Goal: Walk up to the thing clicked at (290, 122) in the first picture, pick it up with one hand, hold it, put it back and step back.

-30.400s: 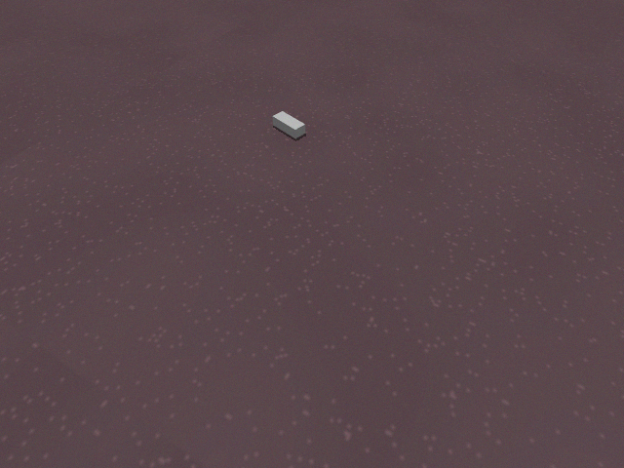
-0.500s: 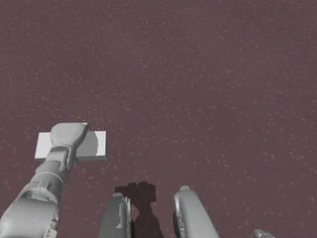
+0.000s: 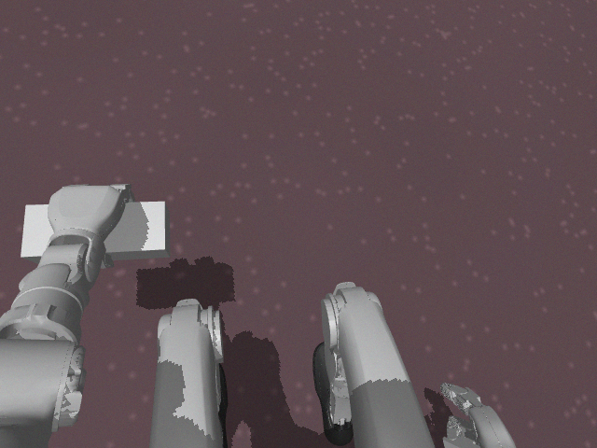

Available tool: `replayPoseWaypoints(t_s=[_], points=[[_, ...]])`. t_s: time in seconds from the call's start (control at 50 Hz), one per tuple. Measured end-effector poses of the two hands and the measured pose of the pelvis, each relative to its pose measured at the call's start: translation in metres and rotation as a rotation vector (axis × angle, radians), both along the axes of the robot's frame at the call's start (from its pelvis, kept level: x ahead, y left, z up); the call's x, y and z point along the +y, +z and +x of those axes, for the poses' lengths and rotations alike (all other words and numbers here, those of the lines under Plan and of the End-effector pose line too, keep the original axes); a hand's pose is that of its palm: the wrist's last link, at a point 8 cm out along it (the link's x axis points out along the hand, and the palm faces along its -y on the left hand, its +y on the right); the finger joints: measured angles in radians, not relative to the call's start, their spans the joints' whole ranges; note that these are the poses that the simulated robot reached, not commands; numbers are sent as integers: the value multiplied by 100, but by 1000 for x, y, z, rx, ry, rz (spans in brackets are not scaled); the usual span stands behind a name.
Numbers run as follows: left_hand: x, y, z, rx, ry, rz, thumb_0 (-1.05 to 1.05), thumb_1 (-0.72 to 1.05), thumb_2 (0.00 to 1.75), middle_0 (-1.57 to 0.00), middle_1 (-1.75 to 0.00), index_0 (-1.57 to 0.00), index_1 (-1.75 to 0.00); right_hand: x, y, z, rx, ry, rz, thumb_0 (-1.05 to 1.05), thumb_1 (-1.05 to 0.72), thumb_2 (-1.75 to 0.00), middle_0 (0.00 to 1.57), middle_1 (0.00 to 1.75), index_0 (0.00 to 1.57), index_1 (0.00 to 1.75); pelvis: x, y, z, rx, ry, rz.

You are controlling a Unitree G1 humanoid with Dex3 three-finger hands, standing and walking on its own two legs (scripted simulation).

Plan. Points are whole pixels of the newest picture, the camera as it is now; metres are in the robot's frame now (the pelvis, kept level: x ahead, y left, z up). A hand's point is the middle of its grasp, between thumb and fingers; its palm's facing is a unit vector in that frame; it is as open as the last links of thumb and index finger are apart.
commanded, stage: crouch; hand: left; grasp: from above
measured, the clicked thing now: (102, 232) +0.43 +0.26 -0.19
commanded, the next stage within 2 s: lower in 0.76 s
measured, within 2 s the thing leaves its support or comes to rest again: neither
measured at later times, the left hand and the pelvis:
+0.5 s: hand (117, 237) +0.43 +0.26 -0.24, palm faces -0.47 +0.00 -0.88, open 10.5 cm; pelvis -0.01 +0.00 -0.08, yaw -2 degrees
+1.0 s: hand (123, 240) +0.44 +0.26 -0.29, palm faces -0.49 -0.01 -0.87, open 10.5 cm; pelvis -0.01 +0.00 -0.11, yaw -3 degrees
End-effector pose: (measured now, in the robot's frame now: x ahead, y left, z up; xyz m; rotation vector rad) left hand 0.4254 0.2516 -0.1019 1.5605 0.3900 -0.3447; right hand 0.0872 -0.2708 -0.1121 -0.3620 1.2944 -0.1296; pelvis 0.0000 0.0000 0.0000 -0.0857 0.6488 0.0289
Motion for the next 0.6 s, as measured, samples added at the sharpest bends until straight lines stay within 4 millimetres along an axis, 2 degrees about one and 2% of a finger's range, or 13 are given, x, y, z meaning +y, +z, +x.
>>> replayPoseWaypoints(t_s=[0.16, 0.46, 0.6], points=[[0, -32, 6, 5, 17, -1, 0, -8, 56, -63, -65, -65, -61, -7, -25, -2, 6, 15, -5, 0, -91, -90, 20, 30, 21, 30, -2, -28, -4, -5, -9, -5], [3, -76, 16, 21, 15, -9, 0, -7, 56, -63, -65, -65, -61, -4, -64, -45, 103, -19, 7, 0, -91, -90, 20, 30, 21, 30, -2, -71, -11, -30, -22, -12], [3, -91, 18, 26, 10, -11, 0, -7, 55, -63, -65, -65, -61, -3, -78, -58, 128, -16, 12, 0, -91, -90, 20, 30, 21, 30, -2, -88, -13, -41, -24, -15]])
